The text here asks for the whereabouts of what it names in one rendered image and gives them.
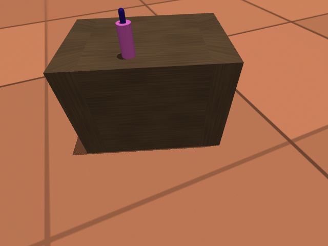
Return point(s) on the bottle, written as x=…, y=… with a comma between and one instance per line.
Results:
x=125, y=35

